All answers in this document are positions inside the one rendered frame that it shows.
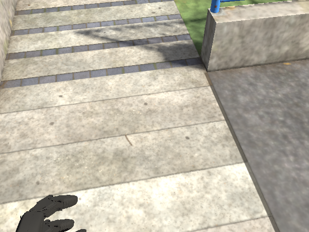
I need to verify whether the robot left hand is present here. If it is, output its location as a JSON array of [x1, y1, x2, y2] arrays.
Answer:
[[15, 194, 87, 232]]

